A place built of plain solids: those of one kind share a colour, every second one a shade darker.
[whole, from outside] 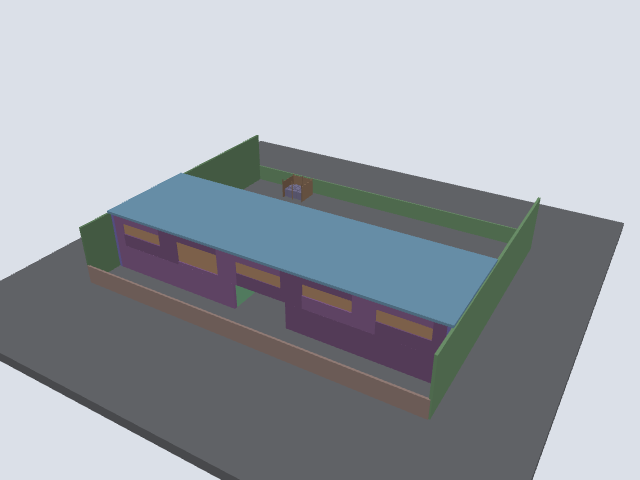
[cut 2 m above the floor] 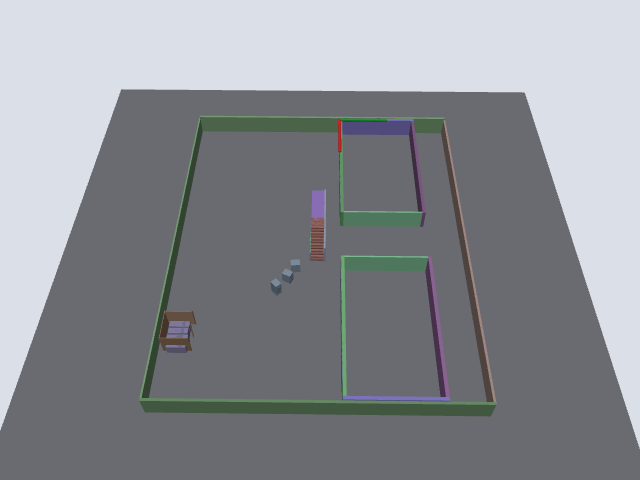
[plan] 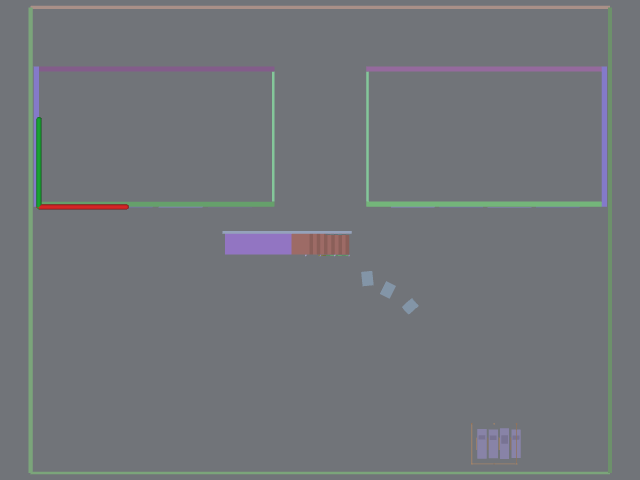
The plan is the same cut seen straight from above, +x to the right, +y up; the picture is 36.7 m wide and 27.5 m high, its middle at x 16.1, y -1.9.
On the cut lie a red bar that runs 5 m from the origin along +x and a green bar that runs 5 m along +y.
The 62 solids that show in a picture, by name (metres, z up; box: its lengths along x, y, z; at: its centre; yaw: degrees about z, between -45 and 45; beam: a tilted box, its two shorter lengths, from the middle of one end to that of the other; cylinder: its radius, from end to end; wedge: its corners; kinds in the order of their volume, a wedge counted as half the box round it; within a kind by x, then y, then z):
{
 "roof_1": {"box": [33.24, 9.98, 0.25], "at": [16.12, 3.26, 5.82]},
 "site_fence_1": {"box": [0.24, 26.68, 5.75], "at": [-0.48, -1.91, 2.82]},
 "site_fence_2": {"box": [33.2, 0.15, 1.85], "at": [16.12, -15.25, 0.88]},
 "site_fence_3": {"box": [0.24, 26.68, 5.75], "at": [32.72, -1.91, 2.82]},
 "back_1": {"box": [1.0, 0.3, 3.1], "at": [0.5, 7.9, 4.15]},
 "back_2": {"box": [4.45, 0.3, 1.25], "at": [3.22, 7.9, 3.22]},
 "back_3": {"box": [4.45, 0.3, 0.75], "at": [3.22, 7.9, 5.32]},
 "back_4": {"box": [2.0, 0.3, 3.1], "at": [6.45, 7.9, 4.15]},
 "back_5": {"box": [13.5, 0.3, 2.65], "at": [6.75, 7.9, 1.27]},
 "back_6": {"box": [4.45, 0.3, 1.25], "at": [9.67, 7.9, 3.22]},
 "back_7": {"box": [4.45, 0.3, 0.75], "at": [9.67, 7.9, 5.32]},
 "back_8": {"box": [2.0, 0.3, 3.1], "at": [12.9, 7.9, 4.15]},
 "back_9": {"box": [4.45, 0.3, 1.25], "at": [16.12, 7.9, 3.22]},
 "back_10": {"box": [4.45, 0.3, 0.75], "at": [16.12, 7.9, 5.32]},
 "back_11": {"box": [2.0, 0.3, 3.1], "at": [19.34, 7.9, 4.15]},
 "back_12": {"box": [4.45, 0.3, 0.34], "at": [22.57, 7.9, 2.77]},
 "back_13": {"box": [4.45, 0.3, 0.75], "at": [22.57, 7.9, 5.32]},
 "back_14": {"box": [13.5, 0.3, 2.65], "at": [25.49, 7.9, 1.27]},
 "back_15": {"box": [2.0, 0.3, 3.1], "at": [25.79, 7.9, 4.15]},
 "back_16": {"box": [4.45, 0.3, 1.25], "at": [29.01, 7.9, 3.22]},
 "back_17": {"box": [4.45, 0.3, 0.75], "at": [29.01, 7.9, 5.32]},
 "back_18": {"box": [1.0, 0.3, 3.1], "at": [31.74, 7.9, 4.15]},
 "gable_1": {"box": [0.3, 8.05, 5.75], "at": [-0.15, 4.02, 2.82]},
 "gable_2": {"box": [0.3, 8.05, 5.75], "at": [32.39, 4.02, 2.82]},
 "face_1": {"box": [13.5, 0.3, 2.65], "at": [6.75, 0.15, 1.27]},
 "face_2": {"box": [13.5, 0.3, 2.65], "at": [25.49, 0.15, 1.27]},
 "step_1": {"box": [0.51, 1.2, 2.73], "at": [14.42, -2.14, 1.32]},
 "step_2": {"box": [0.62, 1.2, 2.4], "at": [14.77, -2.14, 1.15]},
 "step_3": {"box": [0.62, 1.2, 2.06], "at": [15.19, -2.14, 0.98]},
 "step_4": {"box": [0.62, 1.2, 1.89], "at": [15.39, -2.14, 0.9]},
 "step_5": {"box": [0.62, 1.2, 1.73], "at": [15.6, -2.14, 0.81]},
 "step_6": {"box": [0.62, 1.2, 1.56], "at": [15.81, -2.14, 0.73]},
 "step_7": {"box": [0.62, 1.2, 1.39], "at": [16.02, -2.14, 0.65]},
 "step_8": {"box": [0.62, 1.2, 1.22], "at": [16.22, -2.14, 0.56]},
 "step_9": {"box": [0.62, 1.2, 1.06], "at": [16.43, -2.14, 0.48]},
 "step_10": {"box": [0.62, 1.2, 0.89], "at": [16.64, -2.14, 0.39]},
 "step_11": {"box": [0.62, 1.2, 0.72], "at": [16.84, -2.14, 0.31]},
 "step_12": {"box": [0.62, 1.2, 0.55], "at": [17.05, -2.14, 0.23]},
 "step_13": {"box": [0.62, 1.2, 0.39], "at": [17.26, -2.14, 0.14]},
 "step_14": {"box": [0.62, 1.2, 0.22], "at": [17.46, -2.14, 0.06]},
 "head_1": {"box": [3.8, 1.2, 2.9], "at": [12.56, -2.14, 1.4]},
 "site_backwall_1": {"box": [33.2, 0.2, 1.85], "at": [16.12, 11.43, 0.88]},
 "pend_side_1": {"box": [0.15, 7.45, 2.65], "at": [13.42, 4.02, 1.27]},
 "pend_side_2": {"box": [0.15, 7.45, 2.65], "at": [18.82, 4.02, 1.27]},
 "bike_shelter_bike_1": {"box": [0.55, 1.71, 0.99], "at": [25.38, -13.58, 0.45]},
 "bike_shelter_bike_2": {"box": [0.53, 1.65, 0.99], "at": [26.03, -13.58, 0.45]},
 "bike_shelter_bike_3": {"box": [0.52, 1.76, 0.99], "at": [26.67, -13.57, 0.45]},
 "bike_shelter_bike_4": {"box": [0.39, 0.5, 1.03], "at": [26.67, -13.33, 0.46]},
 "bike_shelter_bike_5": {"box": [0.54, 1.63, 0.93], "at": [27.34, -13.57, 0.42]},
 "glazing_1": {"box": [4.45, 0.12, 1.1], "at": [3.22, 7.9, 4.4]},
 "glazing_2": {"box": [4.45, 0.09, 1.1], "at": [9.67, 7.9, 4.4]},
 "glazing_3": {"box": [4.45, 0.19, 1.1], "at": [16.12, 7.9, 4.4]},
 "glazing_4": {"box": [4.45, 0.11, 2.01], "at": [22.57, 7.9, 3.94]},
 "glazing_5": {"box": [4.45, 0.06, 1.1], "at": [29.01, 7.9, 4.4]},
 "spine_1": {"box": [7.41, 0.15, 2.67], "at": [14.22, -1.46, 1.28]},
 "foot_bin_1": {"box": [0.64, 0.83, 1.09], "at": [18.82, -4.11, 0.5], "yaw": 5.7},
 "foot_bin_2": {"box": [0.62, 0.82, 1.1], "at": [19.99, -4.76, 0.5], "yaw": -26.8},
 "foot_bin_3": {"box": [0.76, 0.6, 1.31], "at": [21.26, -5.71, 0.61], "yaw": 41.6},
 "bike_shelter_1": {"box": [0.05, 2.22, 1.97], "at": [24.79, -13.58, 0.94]},
 "bike_shelter_2": {"box": [2.48, 0.05, 1.97], "at": [26.08, -14.73, 0.94]},
 "bike_shelter_3": {"box": [0.05, 2.22, 1.97], "at": [27.36, -13.58, 0.94]},
 "lockupdoor_1": {"box": [2.51, 0.033, 2.15], "at": [29.72, -0.02, 1.02]}
}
